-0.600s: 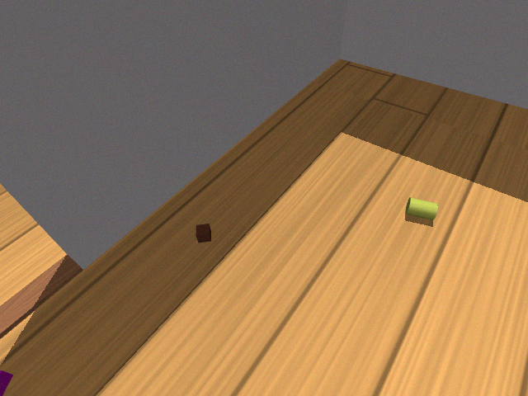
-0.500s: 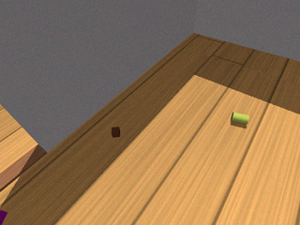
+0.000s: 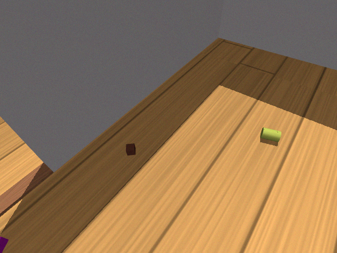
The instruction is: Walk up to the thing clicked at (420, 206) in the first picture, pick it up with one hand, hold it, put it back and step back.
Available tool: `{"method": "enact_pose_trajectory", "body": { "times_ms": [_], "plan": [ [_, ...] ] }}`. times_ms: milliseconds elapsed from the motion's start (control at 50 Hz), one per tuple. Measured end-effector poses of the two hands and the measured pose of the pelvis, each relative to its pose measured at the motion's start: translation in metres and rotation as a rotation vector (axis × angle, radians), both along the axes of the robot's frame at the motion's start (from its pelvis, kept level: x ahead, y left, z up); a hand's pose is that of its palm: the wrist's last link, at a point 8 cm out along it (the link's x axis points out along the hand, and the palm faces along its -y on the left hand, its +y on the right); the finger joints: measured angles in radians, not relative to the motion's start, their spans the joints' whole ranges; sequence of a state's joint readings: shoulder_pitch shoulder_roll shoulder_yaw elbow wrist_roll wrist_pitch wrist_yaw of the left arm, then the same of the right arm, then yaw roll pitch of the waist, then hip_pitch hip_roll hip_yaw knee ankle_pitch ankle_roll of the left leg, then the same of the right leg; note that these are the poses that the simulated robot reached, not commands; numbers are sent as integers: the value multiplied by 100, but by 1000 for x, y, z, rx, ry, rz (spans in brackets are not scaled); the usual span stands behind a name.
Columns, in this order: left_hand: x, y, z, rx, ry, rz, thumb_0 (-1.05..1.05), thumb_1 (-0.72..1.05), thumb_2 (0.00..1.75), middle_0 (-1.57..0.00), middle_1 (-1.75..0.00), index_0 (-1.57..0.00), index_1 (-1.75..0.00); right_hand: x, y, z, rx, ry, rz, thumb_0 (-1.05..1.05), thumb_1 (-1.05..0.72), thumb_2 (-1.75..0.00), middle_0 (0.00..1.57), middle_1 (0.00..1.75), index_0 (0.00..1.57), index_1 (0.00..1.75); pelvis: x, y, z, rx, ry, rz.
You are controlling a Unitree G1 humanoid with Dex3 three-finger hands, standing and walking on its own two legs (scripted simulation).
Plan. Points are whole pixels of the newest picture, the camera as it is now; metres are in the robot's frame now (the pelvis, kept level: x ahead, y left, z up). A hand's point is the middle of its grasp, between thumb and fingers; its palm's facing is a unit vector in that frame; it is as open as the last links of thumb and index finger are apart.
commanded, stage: stand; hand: left
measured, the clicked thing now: (270, 134) +1.01 -0.70 -0.74
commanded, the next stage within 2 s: walk up in 0.52 s
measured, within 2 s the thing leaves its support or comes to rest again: neither
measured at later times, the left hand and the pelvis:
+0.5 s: hand out of the picture +0.07 +0.25 -0.16, palm faces -0.03 -0.94 -0.33, open 7.4 cm; pelvis +0.00 +0.00 +0.00, yaw +0 degrees
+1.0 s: hand (141, 228) +0.22 +0.12 -0.15, palm faces -0.30 -0.88 -0.37, open 7.4 cm; pelvis +0.07 -0.12 -0.03, yaw -20 degrees
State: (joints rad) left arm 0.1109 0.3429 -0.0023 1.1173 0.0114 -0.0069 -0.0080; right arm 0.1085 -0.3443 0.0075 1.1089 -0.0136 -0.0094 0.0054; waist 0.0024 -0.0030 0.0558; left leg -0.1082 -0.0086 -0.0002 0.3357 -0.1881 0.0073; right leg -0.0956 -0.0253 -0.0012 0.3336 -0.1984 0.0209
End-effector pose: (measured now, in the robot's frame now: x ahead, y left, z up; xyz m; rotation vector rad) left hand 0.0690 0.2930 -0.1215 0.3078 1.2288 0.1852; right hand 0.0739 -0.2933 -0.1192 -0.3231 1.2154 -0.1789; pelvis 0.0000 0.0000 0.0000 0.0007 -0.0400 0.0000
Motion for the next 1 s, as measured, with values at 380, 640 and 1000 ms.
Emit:
{"method": "enact_pose_trajectory", "body": {
  "times_ms": [380, 640, 1000],
  "plan": [
    [-3, 1, 1, 4, -1, 2, 0, 91, 90, -21, -30, -20, -30, -4, 0, 0, 0, 4, -2, 0, -91, -90, 20, 30, 20, 30, -1, 0, 0, 1, -3, 2],
    [10, 4, 3, -3, 64, -93, 1, 91, 90, -21, -30, -20, -30, -15, -28, 8, -28, -128, -102, 0, -90, -90, 20, 30, 21, 30, -1, -10, -6, 20, 7, -119],
    [161, -132, 13, 30, -99, -332, 0, 91, 90, -20, -30, -20, -30, -38, -181, -14, -87, -90, -323, 1, -91, -90, 20, 30, 20, 30, 68, -124, -29, 11, -20, -357]
  ]
}}
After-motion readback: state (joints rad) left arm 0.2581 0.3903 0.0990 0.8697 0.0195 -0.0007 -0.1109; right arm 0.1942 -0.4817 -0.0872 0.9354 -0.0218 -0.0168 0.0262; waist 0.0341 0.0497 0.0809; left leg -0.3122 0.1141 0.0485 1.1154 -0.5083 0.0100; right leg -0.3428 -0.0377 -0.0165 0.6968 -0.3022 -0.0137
